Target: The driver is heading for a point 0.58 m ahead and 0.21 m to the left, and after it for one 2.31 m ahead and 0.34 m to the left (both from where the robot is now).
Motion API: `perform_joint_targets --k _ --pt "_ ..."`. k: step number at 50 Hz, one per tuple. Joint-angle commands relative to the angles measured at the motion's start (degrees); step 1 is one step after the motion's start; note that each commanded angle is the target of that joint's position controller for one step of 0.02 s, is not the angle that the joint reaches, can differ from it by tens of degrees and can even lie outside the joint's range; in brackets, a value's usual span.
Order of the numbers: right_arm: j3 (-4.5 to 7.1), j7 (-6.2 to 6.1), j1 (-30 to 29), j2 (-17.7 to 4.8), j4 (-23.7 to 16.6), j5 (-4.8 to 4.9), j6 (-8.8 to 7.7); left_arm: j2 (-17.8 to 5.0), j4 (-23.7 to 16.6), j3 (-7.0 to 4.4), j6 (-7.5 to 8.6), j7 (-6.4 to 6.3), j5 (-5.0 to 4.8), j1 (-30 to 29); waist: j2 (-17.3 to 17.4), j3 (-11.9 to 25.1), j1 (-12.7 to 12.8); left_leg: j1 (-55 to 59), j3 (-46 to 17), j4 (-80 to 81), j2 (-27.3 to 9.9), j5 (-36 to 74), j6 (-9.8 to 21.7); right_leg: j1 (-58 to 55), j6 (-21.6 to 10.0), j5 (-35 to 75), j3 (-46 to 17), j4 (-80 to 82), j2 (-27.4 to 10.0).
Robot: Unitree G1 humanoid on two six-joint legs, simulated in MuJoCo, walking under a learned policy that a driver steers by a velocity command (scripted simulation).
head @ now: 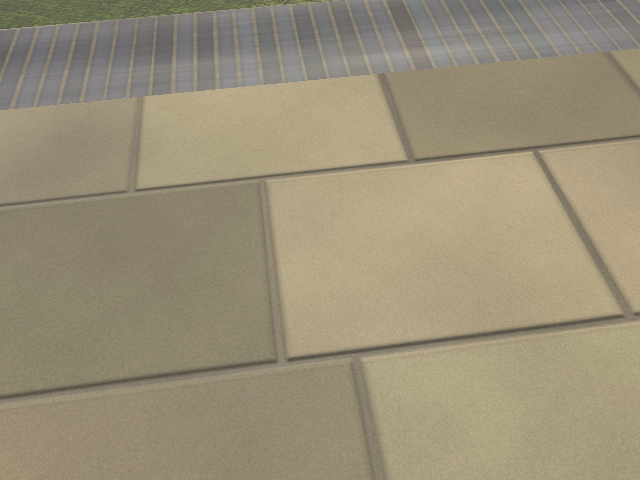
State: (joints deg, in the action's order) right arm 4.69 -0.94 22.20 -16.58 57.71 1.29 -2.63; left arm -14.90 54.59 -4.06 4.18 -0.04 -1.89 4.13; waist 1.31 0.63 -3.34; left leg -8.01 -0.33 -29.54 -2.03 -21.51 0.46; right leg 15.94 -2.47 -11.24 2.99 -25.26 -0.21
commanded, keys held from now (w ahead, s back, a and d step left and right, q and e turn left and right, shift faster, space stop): w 0.08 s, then w+q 0.92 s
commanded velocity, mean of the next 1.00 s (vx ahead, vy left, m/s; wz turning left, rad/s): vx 0.48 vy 0.00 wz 0.41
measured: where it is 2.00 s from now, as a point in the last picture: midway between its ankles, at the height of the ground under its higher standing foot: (204, 307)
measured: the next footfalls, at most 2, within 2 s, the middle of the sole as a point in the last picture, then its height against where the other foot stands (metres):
left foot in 0.48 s outside the picture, level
right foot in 0.94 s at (326, 388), level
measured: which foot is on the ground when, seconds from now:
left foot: up 0.00-0.46, down 0.48-0.96, up 0.98-1.00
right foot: down 0.00-0.50, up 0.52-0.92, down 0.94-1.00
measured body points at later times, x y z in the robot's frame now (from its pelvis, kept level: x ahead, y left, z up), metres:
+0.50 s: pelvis +0.25 +0.02 -0.03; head +0.29 +0.03 +0.42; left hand +0.17 +0.29 -0.17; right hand +0.51 -0.18 -0.12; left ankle +0.36 +0.11 -0.74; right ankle +0.03 -0.11 -0.71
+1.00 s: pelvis +0.55 +0.04 -0.01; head +0.57 +0.05 +0.44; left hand +0.63 +0.36 -0.09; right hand +0.71 -0.21 -0.13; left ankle +0.37 +0.11 -0.70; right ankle +0.68 -0.02 -0.74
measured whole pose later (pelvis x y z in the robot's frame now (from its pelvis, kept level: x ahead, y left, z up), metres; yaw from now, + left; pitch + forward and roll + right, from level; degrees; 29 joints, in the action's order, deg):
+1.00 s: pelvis +0.55 +0.04 -0.01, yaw +26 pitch +2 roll -1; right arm 4.4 -0.8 20.4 -17.3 45.2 1.6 -2.1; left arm -15.7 42.6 -2.7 7.6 0.8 0.3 3.1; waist 1.5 -0.8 -3.7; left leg -12.3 -11.5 -49.8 4.9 -29.1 2.8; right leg 25.6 -0.5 -7.6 -0.8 -31.0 1.7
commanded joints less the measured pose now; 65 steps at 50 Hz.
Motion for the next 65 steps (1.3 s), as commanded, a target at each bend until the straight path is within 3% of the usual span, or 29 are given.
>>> perform_joint_targets --k 1,2,5,11,18,21,23,24,25,26,27,28,29,30,33,39,44,46,47,48,49,50,51,52,53,55,57,62,65 --pt "-0.03 0.33 -8.0 -3.87 -8.12 0.44 -3.09 -14.11 3.06 -3.14 0.69 -0.1 1.18 19.39 -12.7 4.54 10.15 -39.71 -2.12 -34.72 0.97 -10.42 1.63 -30.56 -15.12 -27.42 -40.78 15.26 -23.84" --pt "0.66 0.64 -8.53 -6.64 -8.14 1.6 -3.62 -10.14 1.49 -1.87 1.37 0.25 1.21 14.26 -10.01 -0.96 7.91 -43.5 -3.77 -38.17 -2.29 -5.13 2.75 -27.14 -13.3 -27.99 -35.88 16.3 -21.27" --pt "1.02 0.68 -8.8 -5.76 -7.14 0.24 -3.56 -4.79 -0.41 -0.04 1.69 1.02 1.64 8.12 -6.96 -4.64 4.41 -38.54 -3.33 -33.38 -6.4 7.59 2.5 -17.8 -7.71 -7.29 -19.47 18.01 -14.1" --pt "-0.08 1.44 -14.86 -1.43 -9.9 0.19 -1.99 -6.93 1.05 -0.13 2.06 -0.24 2.83 11.82 -5.28 -5.72 4.91 -34.11 -3.03 -17.96 -3.88 22.47 0.79 -11.48 -6.91 13.64 -4.54 20.09 -11.12" --pt "-1.62 4.1 -26.51 0.12 -15.89 0.2 -1.81 -7.9 2.77 -0.15 1.19 -1.04 1.64 17.65 -3.37 -7.99 7.28 -31.47 1.48 -3.28 -1.26 26.6 3.71 -20.27 -5.2 22.79 3.25 18.58 -13.88" --pt "-0.55 5.25 -24.56 -2.6 -17.34 0.16 -1.59 -10.42 1.51 -0.89 -0.32 -1.73 1.68 16.55 -6.07 -3.61 4.1 -25.14 5.86 -3.81 2.75 17.65 6.35 -26.0 -3.84 50.69 5.66 7.73 -15.17" --pt "1.97 5.06 -11.33 -7.29 -14.73 0.42 -1.12 -11.36 0.29 -1.12 -1.6 -2.34 2.09 15.74 -7.1 4.45 -3.03 -7.03 7.34 -2.36 6.76 15.56 9.41 -22.23 -2.17 60.54 7.28 -11.67 -13.93" --pt "3.67 4.01 -2.03 -11.15 -12.99 0.31 -0.59 -11.15 -1.08 -0.71 -1.37 -2.51 2.42 15.72 -3.18 9.84 -7.09 11.31 -2.48 -1.4 1.69 14.51 12.46 -8.18 -0.36 46.61 7.05 -27.89 -12.02" --pt "4.63 3.18 -0.39 -15.72 -14.3 0.59 -0.26 -2.61 -3.7 2.05 0.65 -0.98 2.84 20.08 13.27 18.36 -2.65 34.14 -36.99 4.21 -15.5 4.88 25.38 18.98 4.43 -3.84 4.89 -54.94 1.73" --pt "2.94 2.9 -0.19 -11.54 -14.05 -0.16 -0.24 -6.34 -4.06 1.33 3.81 0.36 1.53 17.2 7.25 23.07 -3.86 35.53 -47.85 12.18 -17.82 1.96 25.21 25.56 2.3 -18.65 -9.12 -60.13 2.41" --pt "2.16 2.67 -2.24 -8.77 -14.18 -0.82 -0.64 -9.98 -6.57 0.22 5.09 0.88 -0.91 10.44 5.08 14.68 -4.25 29.17 -37.35 12.81 -15.17 4.51 21.17 28.98 0.56 -15.72 -9.69 -58.91 -1.02" --pt "1.78 2.9 -6.6 -7.65 -14.71 -0.69 -1.37 -8.9 -7.48 0.44 5.48 0.6 -0.7 8.6 -1.52 7.04 -1.06 18.07 -29.48 14.0 -12.43 10.53 19.02 27.84 0.25 -11.48 -9.04 -52.07 -3.78" --pt "1.12 2.86 -10.1 -5.6 -15.59 -0.66 -1.74 -8.72 -6.93 -0.08 4.93 -0.14 0.72 7.86 -4.3 3.71 1.09 10.25 -23.84 15.21 -9.79 14.67 17.0 24.41 0.56 -9.32 -8.36 -45.93 -5.98" --pt "1.0 2.64 -12.26 -5.9 -16.44 -1.27 -1.9 -8.51 -7.11 -0.34 4.14 -0.41 1.36 9.33 -1.73 1.53 3.34 3.04 -21.84 16.57 -8.68 18.39 17.4 20.17 1.41 -8.28 -8.44 -43.49 -6.9" --pt "1.22 1.89 -12.5 -6.77 -16.89 -0.84 -2.02 -6.79 -8.28 -0.4 2.21 -0.69 2.67 9.81 -0.06 -0.17 5.24 -6.82 -17.29 19.06 -6.1 21.09 17.37 16.0 4.52 -5.07 -6.88 -35.1 -7.24" --pt "2.01 0.43 -6.64 -9.12 -15.92 -0.21 -1.39 -4.8 -13.46 0.59 2.41 -0.37 2.36 -3.93 2.46 -1.8 -0.05 -11.09 -13.6 17.73 -1.98 14.53 12.6 11.38 6.46 17.16 -5.33 -9.24 -2.1" --pt "1.82 -0.03 -3.43 -8.12 -15.1 0.13 -0.47 -8.31 -15.46 -0.35 3.42 0.83 1.29 -6.02 4.38 -0.69 0.17 -2.44 -21.83 9.79 -5.42 10.64 11.09 9.43 4.64 11.68 -8.33 -2.74 -0.98" --pt "1.62 -0.15 -4.14 -7.47 -15.67 -0.19 -0.12 -9.55 -14.35 -1.09 4.06 0.89 1.23 -0.7 5.99 0.63 3.57 -1.71 -23.51 4.71 -4.81 12.89 9.58 2.51 2.42 7.61 -7.12 -0.24 -0.66" --pt "0.73 0.01 -3.97 -5.04 -16.19 -0.44 -0.24 -11.45 -13.25 -1.95 4.39 0.56 1.95 5.37 4.81 4.98 6.48 -4.13 -21.29 -3.32 -1.89 13.91 7.73 -7.64 0.09 6.35 -8.75 0.01 -3.36" --pt "-0.63 0.21 -2.17 -1.2 -17.1 -1.4 -0.38 -14.75 -12.45 -2.75 4.32 0.08 2.48 14.13 -3.53 13.24 9.09 -11.6 -14.88 -20.63 2.68 2.91 5.2 -22.33 -3.36 2.27 -19.18 -0.43 -14.01" --pt "-1.03 0.3 4.27 -0.41 -19.34 1.1 -0.96 -18.43 -10.19 -3.72 3.34 0.47 2.75 17.93 -24.22 17.64 5.39 -31.59 -8.89 -37.55 8.0 -13.77 2.59 -35.81 -12.17 -14.84 -47.82 6.98 -25.26" --pt "0.23 -0.03 3.18 -7.38 -17.66 1.64 -0.85 -12.07 -12.09 -2.3 3.1 0.83 1.86 14.8 -14.43 12.07 6.7 -37.26 -10.88 -44.11 3.24 -10.45 1.75 -32.1 -10.44 -24.17 -47.45 9.37 -23.98" --pt "0.95 -0.02 -2.55 -9.61 -18.4 1.1 -0.48 -8.95 -12.82 -1.46 2.67 0.6 1.84 12.51 -9.35 6.03 7.93 -38.38 -9.4 -45.36 1.45 -5.08 1.39 -26.33 -7.79 -19.7 -37.1 9.13 -21.4" --pt "0.94 -0.11 -4.74 -8.62 -18.76 0.46 -0.16 -8.08 -13.16 -1.0 2.38 0.61 2.4 9.8 -5.27 2.71 6.88 -36.16 -8.23 -44.0 -0.5 -0.97 0.85 -19.98 -6.68 -10.7 -29.65 9.93 -18.77" --pt "1.14 0.02 -6.4 -7.85 -19.43 -0.19 -0.06 -6.83 -12.82 -0.63 2.16 0.49 2.63 8.2 -5.07 0.2 6.05 -35.13 -8.29 -41.16 -2.05 1.76 0.68 -15.79 -6.54 -4.68 -24.61 11.03 -16.79" --pt "1.01 0.71 -5.79 -5.61 -19.92 0.53 0.48 -6.36 -12.12 -0.54 2.36 0.31 2.72 7.61 -7.88 -0.94 4.7 -31.52 -6.87 -38.27 -4.11 4.02 0.33 -11.4 -6.36 1.4 -17.26 13.62 -14.56" --pt "0.71 0.9 -7.03 -3.97 -20.99 0.53 1.01 -7.08 -11.28 -0.94 2.73 0.29 2.26 8.24 -6.88 -1.43 4.6 -32.69 -5.84 -35.76 -4.68 5.87 -0.14 -11.09 -7.27 6.24 -12.59 15.33 -14.37" --pt "-0.94 1.58 -13.72 -1.09 -23.41 -0.8 -0.27 -9.23 -8.69 -1.29 2.22 0.86 1.09 10.82 -4.63 -2.68 5.13 -30.98 -2.82 -16.8 -4.2 15.87 -0.27 -11.11 -9.28 15.0 -7.24 17.21 -12.59" --pt "-1.49 2.56 -20.66 -0.77 -24.88 -0.55 -1.49 -10.96 -7.37 -1.58 1.35 0.82 0.28 14.44 -4.34 -4.11 7.57 -26.79 0.15 -7.32 -2.14 20.11 -0.59 -11.02 -8.77 15.94 -6.43 16.49 -12.06"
